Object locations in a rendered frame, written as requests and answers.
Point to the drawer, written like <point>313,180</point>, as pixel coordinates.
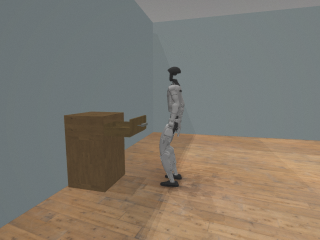
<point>125,128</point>

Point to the right robot upper arm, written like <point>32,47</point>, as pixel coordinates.
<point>182,102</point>

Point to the right robot thigh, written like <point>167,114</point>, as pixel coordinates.
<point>169,148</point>

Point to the left robot hand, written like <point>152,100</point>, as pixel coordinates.
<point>168,133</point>

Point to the right robot hand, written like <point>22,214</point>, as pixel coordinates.
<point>178,130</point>

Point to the left robot upper arm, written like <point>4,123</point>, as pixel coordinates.
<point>173,92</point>

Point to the right robot forearm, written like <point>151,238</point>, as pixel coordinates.
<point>180,114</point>

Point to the left robot forearm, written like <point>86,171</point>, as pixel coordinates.
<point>174,114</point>

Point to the cabinet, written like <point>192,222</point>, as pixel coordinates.
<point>94,162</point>

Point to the handle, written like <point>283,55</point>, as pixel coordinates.
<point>143,124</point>

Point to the robot left foot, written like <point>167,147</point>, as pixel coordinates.
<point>170,184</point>

